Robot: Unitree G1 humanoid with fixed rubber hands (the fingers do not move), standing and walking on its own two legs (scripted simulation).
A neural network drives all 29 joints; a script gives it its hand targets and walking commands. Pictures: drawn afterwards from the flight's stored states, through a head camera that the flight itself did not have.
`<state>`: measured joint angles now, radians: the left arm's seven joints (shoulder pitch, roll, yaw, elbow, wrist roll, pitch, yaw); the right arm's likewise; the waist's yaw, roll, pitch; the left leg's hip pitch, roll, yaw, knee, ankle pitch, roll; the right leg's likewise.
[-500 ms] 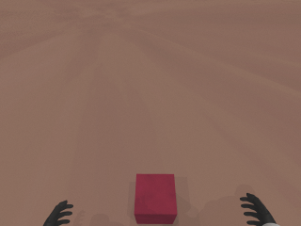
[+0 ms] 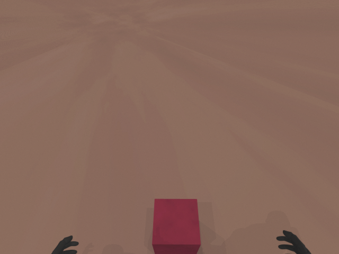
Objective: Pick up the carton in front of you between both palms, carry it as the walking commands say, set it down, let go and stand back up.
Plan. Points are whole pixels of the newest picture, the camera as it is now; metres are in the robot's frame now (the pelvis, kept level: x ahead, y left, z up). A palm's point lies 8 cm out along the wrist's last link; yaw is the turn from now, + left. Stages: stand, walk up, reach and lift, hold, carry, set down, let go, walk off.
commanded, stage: stand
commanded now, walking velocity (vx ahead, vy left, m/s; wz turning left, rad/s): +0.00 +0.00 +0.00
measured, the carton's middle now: (175, 228) +0.36 -0.01 -0.65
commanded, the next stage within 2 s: none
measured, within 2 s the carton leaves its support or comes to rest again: neither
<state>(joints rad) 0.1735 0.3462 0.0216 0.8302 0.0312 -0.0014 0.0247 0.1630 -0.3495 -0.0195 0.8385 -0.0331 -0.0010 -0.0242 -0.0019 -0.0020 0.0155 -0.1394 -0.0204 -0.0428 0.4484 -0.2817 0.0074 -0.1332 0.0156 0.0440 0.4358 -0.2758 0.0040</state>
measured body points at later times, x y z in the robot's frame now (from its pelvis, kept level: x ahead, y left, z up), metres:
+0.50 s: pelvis -0.02 +0.00 +0.00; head -0.02 +0.00 +0.45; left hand +0.09 +0.31 -0.11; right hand +0.09 -0.31 -0.11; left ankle -0.02 +0.12 -0.74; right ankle -0.03 -0.12 -0.74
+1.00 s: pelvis -0.02 +0.00 +0.01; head -0.03 +0.00 +0.46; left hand +0.08 +0.31 -0.11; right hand +0.08 -0.32 -0.11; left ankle -0.02 +0.12 -0.74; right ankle -0.03 -0.12 -0.74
